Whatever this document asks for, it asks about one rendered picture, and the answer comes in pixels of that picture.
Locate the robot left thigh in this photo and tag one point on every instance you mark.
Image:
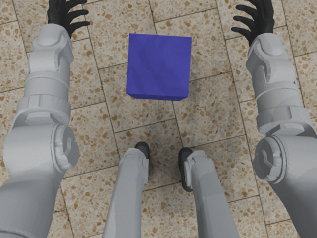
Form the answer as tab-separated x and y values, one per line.
124	217

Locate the left robot forearm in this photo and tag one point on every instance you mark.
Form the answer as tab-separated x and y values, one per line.
47	81

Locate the carton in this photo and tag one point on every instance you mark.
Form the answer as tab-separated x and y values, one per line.
158	67

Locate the right robot forearm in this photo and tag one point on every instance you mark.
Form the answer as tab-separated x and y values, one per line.
280	110

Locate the right robot upper arm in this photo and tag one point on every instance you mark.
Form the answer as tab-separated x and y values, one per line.
289	164

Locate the left robot hand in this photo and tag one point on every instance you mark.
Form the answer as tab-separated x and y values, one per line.
58	14

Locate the robot left foot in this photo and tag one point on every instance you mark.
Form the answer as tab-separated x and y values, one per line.
143	147

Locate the left robot upper arm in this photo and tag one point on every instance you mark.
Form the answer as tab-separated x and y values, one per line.
37	158

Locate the right robot hand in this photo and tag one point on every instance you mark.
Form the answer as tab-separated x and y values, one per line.
263	21

